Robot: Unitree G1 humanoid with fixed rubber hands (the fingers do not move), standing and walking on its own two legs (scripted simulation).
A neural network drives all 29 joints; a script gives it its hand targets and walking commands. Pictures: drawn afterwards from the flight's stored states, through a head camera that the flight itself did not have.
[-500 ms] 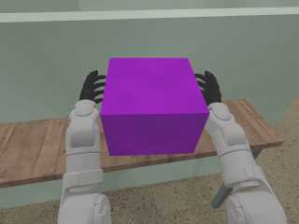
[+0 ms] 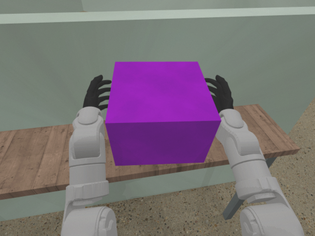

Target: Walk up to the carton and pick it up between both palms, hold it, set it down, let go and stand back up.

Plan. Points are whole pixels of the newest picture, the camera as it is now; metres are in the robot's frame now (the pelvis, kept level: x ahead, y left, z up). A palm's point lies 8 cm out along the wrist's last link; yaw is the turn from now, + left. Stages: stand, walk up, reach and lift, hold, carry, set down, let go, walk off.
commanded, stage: hold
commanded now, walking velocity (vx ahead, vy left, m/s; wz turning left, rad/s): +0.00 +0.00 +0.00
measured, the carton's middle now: (158, 111) +0.38 +0.00 +0.16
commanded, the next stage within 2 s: none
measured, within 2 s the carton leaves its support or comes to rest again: neither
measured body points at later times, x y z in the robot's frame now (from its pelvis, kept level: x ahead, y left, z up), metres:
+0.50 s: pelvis -0.01 +0.00 +0.00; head -0.05 +0.03 +0.45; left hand +0.37 +0.17 +0.19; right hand +0.36 -0.15 +0.19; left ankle +0.02 +0.12 -0.75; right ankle +0.01 -0.11 -0.75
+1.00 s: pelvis +0.00 +0.00 +0.00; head -0.04 +0.02 +0.45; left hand +0.37 +0.16 +0.19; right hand +0.37 -0.16 +0.18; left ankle +0.02 +0.12 -0.75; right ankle +0.01 -0.11 -0.75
